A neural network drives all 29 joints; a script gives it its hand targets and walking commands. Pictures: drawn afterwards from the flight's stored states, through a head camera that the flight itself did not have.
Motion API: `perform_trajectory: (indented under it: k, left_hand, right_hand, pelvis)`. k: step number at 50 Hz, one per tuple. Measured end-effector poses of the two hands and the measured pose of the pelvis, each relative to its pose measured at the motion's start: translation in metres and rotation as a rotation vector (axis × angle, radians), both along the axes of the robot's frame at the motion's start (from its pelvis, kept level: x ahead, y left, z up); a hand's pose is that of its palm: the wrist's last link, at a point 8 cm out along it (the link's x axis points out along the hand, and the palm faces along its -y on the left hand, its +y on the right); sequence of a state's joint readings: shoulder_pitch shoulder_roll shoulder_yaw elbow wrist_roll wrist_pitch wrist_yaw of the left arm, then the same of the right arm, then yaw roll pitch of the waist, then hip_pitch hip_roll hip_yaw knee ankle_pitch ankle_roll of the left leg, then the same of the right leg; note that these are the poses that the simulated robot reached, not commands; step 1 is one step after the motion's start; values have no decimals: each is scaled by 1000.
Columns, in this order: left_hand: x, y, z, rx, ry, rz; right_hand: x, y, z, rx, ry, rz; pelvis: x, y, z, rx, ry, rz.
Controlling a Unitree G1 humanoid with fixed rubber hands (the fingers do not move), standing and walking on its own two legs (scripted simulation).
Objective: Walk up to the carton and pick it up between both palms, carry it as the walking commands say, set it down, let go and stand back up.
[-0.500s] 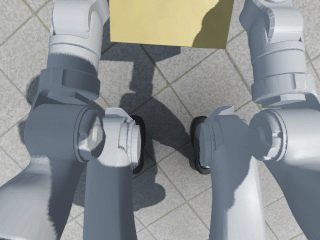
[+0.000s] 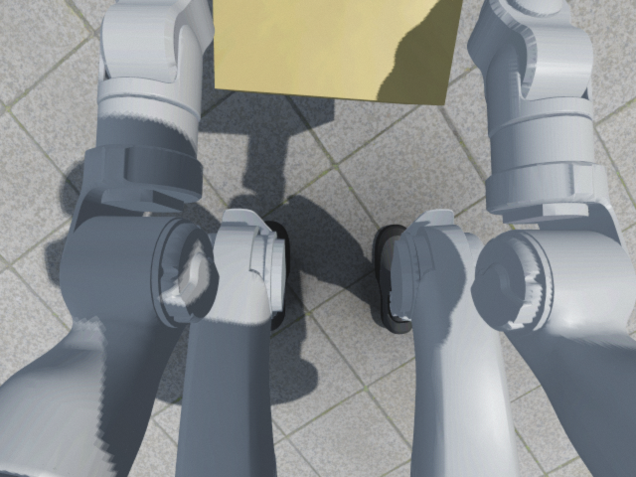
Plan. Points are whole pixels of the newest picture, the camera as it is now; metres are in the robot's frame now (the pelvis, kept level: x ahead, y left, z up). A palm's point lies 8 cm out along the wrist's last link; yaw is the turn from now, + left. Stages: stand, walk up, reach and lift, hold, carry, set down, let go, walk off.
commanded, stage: reach and lift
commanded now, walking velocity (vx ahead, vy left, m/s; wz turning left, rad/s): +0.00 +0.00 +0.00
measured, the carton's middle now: out of the picture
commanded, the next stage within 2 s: none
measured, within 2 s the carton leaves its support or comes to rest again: neither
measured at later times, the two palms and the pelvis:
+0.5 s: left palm out of the picture +0.54 +0.15 -0.04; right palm out of the picture +0.53 -0.14 -0.05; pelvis -0.01 +0.01 +0.04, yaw +0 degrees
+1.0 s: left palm out of the picture +0.52 +0.15 +0.04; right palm out of the picture +0.51 -0.14 +0.03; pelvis -0.01 +0.00 +0.09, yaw +1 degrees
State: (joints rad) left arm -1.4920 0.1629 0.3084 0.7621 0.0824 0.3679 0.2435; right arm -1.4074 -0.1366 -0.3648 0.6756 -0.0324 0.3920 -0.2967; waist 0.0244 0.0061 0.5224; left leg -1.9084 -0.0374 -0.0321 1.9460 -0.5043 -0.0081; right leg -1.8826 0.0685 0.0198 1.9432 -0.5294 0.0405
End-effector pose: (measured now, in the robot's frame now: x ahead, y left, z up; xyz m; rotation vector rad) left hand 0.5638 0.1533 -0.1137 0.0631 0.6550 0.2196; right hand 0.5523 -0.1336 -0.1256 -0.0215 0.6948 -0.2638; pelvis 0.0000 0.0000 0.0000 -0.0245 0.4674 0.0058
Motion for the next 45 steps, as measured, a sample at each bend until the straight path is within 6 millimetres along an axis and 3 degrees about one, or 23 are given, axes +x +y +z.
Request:
perform_trajectory:
  k: [16,34,45]
  left_hand:
    - [-11,-5,51,0,-22,-11]
    - [-28,-1,108,22,-28,4]
    - [-41,-5,132,16,-24,7]
  right_hand:
    - [-15,-5,52,-8,-24,-15]
    - [-28,1,106,-5,-32,-4]
    - [-40,-3,133,-14,-28,-12]
  pelvis:
    - [-8,10,27,-13,-60,3]
    - [-15,7,61,-6,-126,13]
    - [-14,4,84,1,-161,10]
